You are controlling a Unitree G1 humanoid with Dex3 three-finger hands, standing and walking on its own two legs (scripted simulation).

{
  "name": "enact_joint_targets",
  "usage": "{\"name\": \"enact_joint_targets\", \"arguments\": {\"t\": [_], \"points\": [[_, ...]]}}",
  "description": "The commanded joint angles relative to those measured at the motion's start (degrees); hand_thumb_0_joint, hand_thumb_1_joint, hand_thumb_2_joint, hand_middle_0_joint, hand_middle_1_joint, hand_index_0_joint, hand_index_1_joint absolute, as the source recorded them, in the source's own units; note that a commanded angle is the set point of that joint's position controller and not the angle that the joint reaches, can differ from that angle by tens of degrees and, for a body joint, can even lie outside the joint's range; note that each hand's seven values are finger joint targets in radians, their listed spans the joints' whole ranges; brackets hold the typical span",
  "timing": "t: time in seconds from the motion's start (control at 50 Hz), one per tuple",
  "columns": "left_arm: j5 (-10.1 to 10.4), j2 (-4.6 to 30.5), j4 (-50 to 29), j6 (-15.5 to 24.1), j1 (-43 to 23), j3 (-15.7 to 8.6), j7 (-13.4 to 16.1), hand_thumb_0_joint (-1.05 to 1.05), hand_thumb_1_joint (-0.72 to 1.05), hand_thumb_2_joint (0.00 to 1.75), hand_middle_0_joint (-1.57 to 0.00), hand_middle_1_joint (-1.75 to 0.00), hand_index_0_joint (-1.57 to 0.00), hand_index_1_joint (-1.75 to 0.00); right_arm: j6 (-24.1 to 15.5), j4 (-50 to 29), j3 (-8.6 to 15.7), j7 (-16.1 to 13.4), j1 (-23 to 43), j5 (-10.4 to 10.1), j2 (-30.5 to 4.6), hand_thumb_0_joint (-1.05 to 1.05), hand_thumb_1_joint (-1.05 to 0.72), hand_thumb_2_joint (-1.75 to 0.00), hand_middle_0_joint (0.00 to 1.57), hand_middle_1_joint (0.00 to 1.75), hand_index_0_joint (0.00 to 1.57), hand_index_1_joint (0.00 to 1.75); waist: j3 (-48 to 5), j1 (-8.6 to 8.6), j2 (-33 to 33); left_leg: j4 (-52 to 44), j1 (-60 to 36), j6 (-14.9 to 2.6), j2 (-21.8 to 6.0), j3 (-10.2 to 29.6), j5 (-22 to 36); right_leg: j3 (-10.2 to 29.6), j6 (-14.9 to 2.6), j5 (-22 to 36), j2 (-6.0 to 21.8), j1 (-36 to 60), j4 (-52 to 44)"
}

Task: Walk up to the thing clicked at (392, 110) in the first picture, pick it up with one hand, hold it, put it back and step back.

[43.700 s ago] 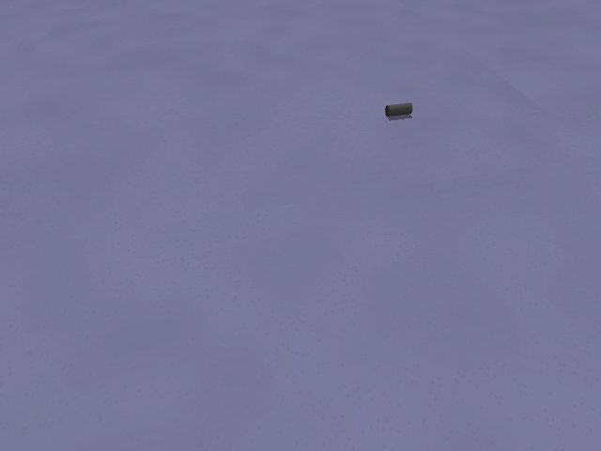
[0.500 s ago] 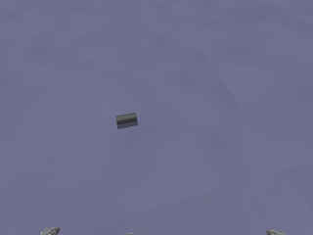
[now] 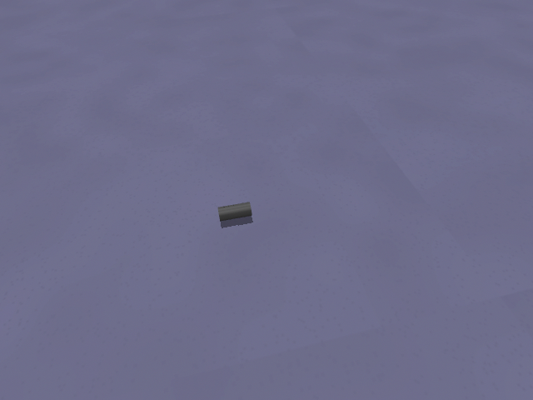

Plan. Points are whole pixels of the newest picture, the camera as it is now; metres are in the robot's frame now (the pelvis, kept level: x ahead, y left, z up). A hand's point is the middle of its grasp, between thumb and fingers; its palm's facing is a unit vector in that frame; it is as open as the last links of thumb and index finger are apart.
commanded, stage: step back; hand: left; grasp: from above
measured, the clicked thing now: (234, 211) +1.10 +0.23 -0.73
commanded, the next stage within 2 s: stand in 0.74 s
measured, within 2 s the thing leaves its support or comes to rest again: neither
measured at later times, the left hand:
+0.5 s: hand out of the picture +0.12 +0.25 -0.14, palm faces +0.04 -0.92 -0.40, open 7.4 cm
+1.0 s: hand out of the picture +0.15 +0.25 -0.14, palm faces +0.01 -0.94 -0.33, open 7.4 cm
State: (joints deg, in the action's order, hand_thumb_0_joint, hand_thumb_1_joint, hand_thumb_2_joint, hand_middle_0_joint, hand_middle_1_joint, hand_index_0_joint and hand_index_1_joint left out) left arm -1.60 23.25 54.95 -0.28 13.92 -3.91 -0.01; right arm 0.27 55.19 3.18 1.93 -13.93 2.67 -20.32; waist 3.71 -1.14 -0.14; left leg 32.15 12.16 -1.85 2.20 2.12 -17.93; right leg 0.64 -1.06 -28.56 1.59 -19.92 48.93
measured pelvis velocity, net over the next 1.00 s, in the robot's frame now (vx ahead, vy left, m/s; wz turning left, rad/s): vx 0.06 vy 0.00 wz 0.01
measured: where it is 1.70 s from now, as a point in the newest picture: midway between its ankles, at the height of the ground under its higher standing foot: outside the picture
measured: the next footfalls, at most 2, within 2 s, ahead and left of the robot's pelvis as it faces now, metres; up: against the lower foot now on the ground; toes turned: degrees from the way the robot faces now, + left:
right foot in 0.20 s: +0.10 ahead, -0.13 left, +0.00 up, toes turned -2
left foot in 0.52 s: +0.11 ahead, +0.13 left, +0.00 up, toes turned +0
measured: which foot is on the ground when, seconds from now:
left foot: down 0.00-0.22, up 0.24-0.50, down 0.52-1.00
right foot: up 0.00-0.18, down 0.20-1.00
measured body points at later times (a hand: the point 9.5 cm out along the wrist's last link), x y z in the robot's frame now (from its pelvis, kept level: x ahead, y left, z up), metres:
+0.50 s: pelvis +0.05 -0.02 +0.00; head +0.07 -0.04 +0.45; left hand +0.12 +0.29 -0.11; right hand +0.11 -0.33 -0.14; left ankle +0.06 +0.13 -0.72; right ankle +0.06 -0.13 -0.73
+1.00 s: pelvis +0.06 +0.00 +0.01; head +0.07 +0.00 +0.46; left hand +0.15 +0.30 -0.12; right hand +0.19 -0.29 -0.11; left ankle +0.07 +0.13 -0.73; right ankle +0.06 -0.13 -0.73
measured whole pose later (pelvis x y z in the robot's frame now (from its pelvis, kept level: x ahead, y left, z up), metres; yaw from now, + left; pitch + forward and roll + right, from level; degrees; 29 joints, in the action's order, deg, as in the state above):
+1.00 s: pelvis +0.06 +0.00 +0.01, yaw +0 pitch -3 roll +0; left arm -0.1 20.0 63.8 0.9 4.4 -0.1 -0.7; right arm -1.0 61.5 -0.2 0.5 -2.6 0.7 -19.6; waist 3.6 -1.2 0.2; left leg 24.1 8.9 0.8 -1.1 0.5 -12.1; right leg -2.3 1.2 -12.7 1.9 -7.3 23.1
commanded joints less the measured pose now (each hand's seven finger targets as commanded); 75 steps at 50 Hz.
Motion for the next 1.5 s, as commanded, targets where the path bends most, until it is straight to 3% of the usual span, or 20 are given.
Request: {"name": "enact_joint_targets", "arguments": {"t": [0.0, 0.08, 0.16, 0.18, 0.2, 0.22, 0.24, 0.26, 0.32, 0.44, 0.5, 0.54, 0.56, 0.58, 0.66, 0.72, 0.8, 1.22, 1.38, 1.48], "points": [[0.4, 11.1, -4.8, 2.6, -2.7, -2.6, -0.4, 0.00, 0.90, 0.90, -0.20, -0.30, -0.20, -0.30, -2.7, -5.2, 3.9, -1.4, 4.3, -0.3, -15.0, 0.00, -0.90, -0.90, 0.20, 0.30, 0.20, 0.30, 2.6, 0.68, 6.3, -17.5, -3.5, -8.40, -13.9, 17.4, -12.2, 1.5, -0.56, 3.0, 1.5, -11.4, 0.8], [0.2, 10.2, -4.2, 2.9, -3.9, -2.7, -0.9, 0.00, 0.90, 0.90, -0.20, -0.30, -0.20, -0.30, -2.5, -4.7, 4.1, -1.2, 2.0, -0.4, -15.8, 0.00, -0.90, -0.90, 0.20, 0.30, 0.20, 0.30, 1.9, 2.70, 10.1, -16.7, 1.2, -8.81, -13.4, 15.2, -10.3, -1.4, 0.51, 3.7, 0.0, -3.5, -7.3], [0.1, 9.1, -0.2, 3.9, 3.4, -3.0, 0.2, 0.00, 0.90, 0.90, -0.20, -0.30, -0.20, -0.30, -1.0, -6.1, 2.4, -1.2, 7.1, -1.3, -11.9, 0.00, -0.90, -0.90, 0.20, 0.30, 0.20, 0.30, -1.9, -3.02, 6.6, -3.3, 12.0, -4.31, -9.2, 6.7, -5.9, -3.5, 0.06, 14.7, -2.5, 17.3, -23.6], [-0.4, 10.9, 0.1, 4.2, 3.9, -3.6, 0.8, 0.00, 0.90, 0.90, -0.20, -0.30, -0.20, -0.30, -0.9, -6.4, 1.2, -1.5, 5.2, -1.7, -8.7, 0.00, -0.90, -0.90, 0.20, 0.30, 0.20, 0.30, -3.3, -3.27, 0.0, 4.1, 16.4, -2.23, -5.9, 4.6, -6.4, 2.8, -0.51, 13.7, 0.5, 22.3, -26.0], [-1.2, 14.9, -0.3, 4.6, 5.0, -4.5, 1.3, 0.00, 0.90, 0.90, -0.20, -0.30, -0.20, -0.30, -1.0, -7.1, 0.3, -1.7, 4.3, -2.1, -6.1, 0.00, -0.90, -0.90, 0.20, 0.30, 0.20, 0.30, -3.6, -3.61, -10.4, 15.4, 22.1, 0.58, 1.8, 3.3, -11.4, 22.8, -4.13, 7.8, 12.6, 22.4, -32.9], [-0.9, 17.3, -1.7, 4.4, 0.9, -4.7, 1.3, 0.00, 0.90, 0.90, -0.20, -0.30, -0.20, -0.30, -0.4, -5.8, 1.4, -2.4, 3.4, -1.6, -9.6, 0.00, -0.90, -0.90, 0.20, 0.30, 0.20, 0.30, -2.4, -2.65, -7.0, 20.5, 19.0, 0.86, 0.2, 5.3, -16.1, 30.6, -9.42, -4.7, 20.6, 13.4, -36.8], [-0.8, 17.7, -3.1, 4.3, -3.2, -4.6, 1.0, 0.00, 0.90, 0.90, -0.20, -0.30, -0.20, -0.30, -0.2, -4.3, 2.5, -2.6, 1.1, -1.4, -12.8, 0.00, -0.90, -0.90, 0.20, 0.30, 0.20, 0.30, 1.5, -1.29, -5.5, 22.9, 15.1, 1.08, -1.8, 6.4, -16.6, 32.3, -12.61, -9.8, 22.3, 4.8, -37.1], [-0.8, 15.8, -3.9, 4.4, -5.5, -4.4, 1.0, 0.00, 0.90, 0.90, -0.20, -0.30, -0.20, -0.30, -0.4, -3.5, 2.6, -2.4, 0.4, -1.5, -13.4, 0.00, -0.90, -0.90, 0.20, 0.30, 0.20, 0.30, 3.5, -0.29, -4.6, 23.8, 15.7, 1.08, -3.2, 7.1, -13.9, 28.6, -13.01, -6.4, 20.9, 4.5, -36.5], [0.0, 12.8, -3.3, 4.8, -5.7, -3.4, 1.2, 0.00, 0.90, 0.90, -0.20, -0.30, -0.20, -0.30, -0.5, -1.1, 2.1, -2.1, -1.4, -1.6, -11.7, 0.00, -0.90, -0.90, 0.20, 0.30, 0.20, 0.30, 0.7, 0.22, -4.1, 20.8, 12.2, 1.45, -2.5, 7.1, -8.0, 15.0, -8.42, 7.8, 13.7, 5.2, -32.5], [0.1, 12.8, -3.8, 4.0, -8.8, -2.9, 1.0, 0.00, 0.90, 0.90, -0.20, -0.30, -0.20, -0.30, -0.8, -0.4, 1.8, -2.1, -0.5, -1.2, -10.6, 0.00, -0.90, -0.90, 0.20, 0.30, 0.20, 0.30, -3.2, 0.51, -9.7, 5.2, 4.3, 2.30, -3.4, -0.8, -5.2, 7.8, -8.30, 24.3, 13.5, 5.6, -26.3], [1.1, 10.4, -3.6, 2.8, -7.7, -1.8, 1.1, 0.00, 0.90, 0.90, -0.20, -0.30, -0.20, -0.30, -1.7, 1.0, 2.2, -2.8, -0.8, -0.9, -10.8, 0.00, -0.90, -0.90, 0.20, 0.30, 0.20, 0.30, -6.3, 1.49, -5.8, -6.5, -3.2, 0.77, -3.1, -0.4, 14.2, 2.4, -3.39, 37.8, 8.6, 6.6, -15.0], [1.9, 8.2, -3.7, 2.4, -6.7, -1.2, 1.3, 0.00, 0.90, 0.90, -0.20, -0.30, -0.20, -0.30, -2.2, -0.2, 2.7, -3.3, 1.9, -0.6, -14.6, 0.00, -0.90, -0.90, 0.20, 0.30, 0.20, 0.30, -9.7, -0.11, 2.3, -6.5, -4.6, -4.07, -13.8, 11.5, 28.0, -0.8, -0.09, 28.8, 2.8, 4.8, -8.9], [2.3, 8.8, -2.4, 1.8, -6.8, -1.2, 1.2, 0.00, 0.90, 0.90, -0.20, -0.30, -0.20, -0.30, -2.0, -0.7, 2.5, -3.1, 5.9, -1.4, -16.4, 0.00, -0.90, -0.90, 0.20, 0.30, 0.20, 0.30, -9.1, -0.87, 3.9, -5.2, 0.6, -8.15, -15.6, 12.7, 24.0, -1.6, 0.25, 16.8, 0.1, 7.7, -10.0], [2.0, 9.0, -1.6, 1.9, -7.1, -1.0, 1.4, 0.00, 0.90, 0.90, -0.20, -0.30, -0.20, -0.30, -1.8, -0.7, 2.3, -3.0, 8.0, -1.5, -15.9, 0.00, -0.90, -0.90, 0.20, 0.30, 0.20, 0.30, -8.2, -0.92, 4.8, -4.6, 3.2, -8.01, -15.6, 11.6, 23.4, -1.0, -0.20, 14.0, 0.7, 10.5, -13.4], [1.6, 11.6, -0.5, 2.6, -8.3, -1.4, 1.4, 0.00, 0.90, 0.90, -0.20, -0.30, -0.20, -0.30, -1.4, 0.6, 1.2, -3.2, 7.9, -1.8, -12.5, 0.00, -0.90, -0.90, 0.20, 0.30, 0.20, 0.30, -9.1, 0.09, 3.2, -1.5, 3.6, -1.29, -8.6, 3.5, 23.6, 3.0, -2.05, 30.9, 5.8, 14.6, -17.4], [1.9, 7.5, 2.3, 2.1, -8.0, 0.6, 1.0, 0.00, 0.90, 0.90, -0.20, -0.30, -0.20, -0.30, -2.1, 1.8, 0.3, -2.8, 8.4, -2.0, -12.8, 0.00, -0.90, -0.90, 0.20, 0.30, 0.20, 0.30, -8.5, 0.19, 3.4, -6.8, -0.9, -1.83, -10.8, 6.9, 22.7, 1.7, -0.97, 28.3, 4.1, 12.8, -19.2], [1.8, 8.7, 3.7, 2.1, -9.9, 1.0, 0.6, 0.00, 0.90, 0.90, -0.20, -0.30, -0.20, -0.30, -2.8, 2.8, 0.0, -2.5, 10.8, -2.2, -12.7, 0.00, -0.90, -0.90, 0.20, 0.30, 0.20, 0.30, -7.2, 0.29, 2.9, -8.5, -3.4, -0.60, -10.7, 5.9, 25.7, 2.1, -0.20, 29.5, 4.7, 14.3, -23.6], [0.9, 9.1, 8.4, 2.5, -11.3, 1.7, 0.0, 0.00, 0.90, 0.90, -0.20, -0.30, -0.20, -0.30, -2.2, 6.4, -0.6, -1.7, 13.4, -2.1, -12.0, 0.00, -0.90, -0.90, 0.20, 0.30, 0.20, 0.30, -2.6, 0.65, 0.7, -17.6, -2.7, 1.30, -9.0, 4.2, 4.6, 3.0, 0.52, 14.7, 5.7, 12.2, -34.8], [1.2, 9.4, 8.0, 2.9, -10.9, 1.7, 0.1, 0.00, 0.90, 0.90, -0.20, -0.30, -0.20, -0.30, -2.4, 7.2, -1.0, -1.8, 11.2, -2.1, -11.7, 0.00, -0.90, -0.90, 0.20, 0.30, 0.20, 0.30, -5.6, 1.11, 0.2, -16.1, -4.2, 1.27, -9.6, 3.8, 12.6, 3.3, 0.38, 22.3, 6.4, 14.7, -33.7], [1.2, 10.0, 8.2, 2.5, -11.0, 1.5, 0.1, 0.00, 0.90, 0.90, -0.20, -0.30, -0.20, -0.30, -1.9, 7.6, -1.3, -1.8, 9.8, -2.0, -11.4, 0.00, -0.90, -0.90, 0.20, 0.30, 0.20, 0.30, -3.4, 1.35, -0.8, -16.4, -3.2, 1.25, -9.2, 3.6, 8.7, 3.8, 0.20, 16.9, 6.2, 12.4, -34.8]]}}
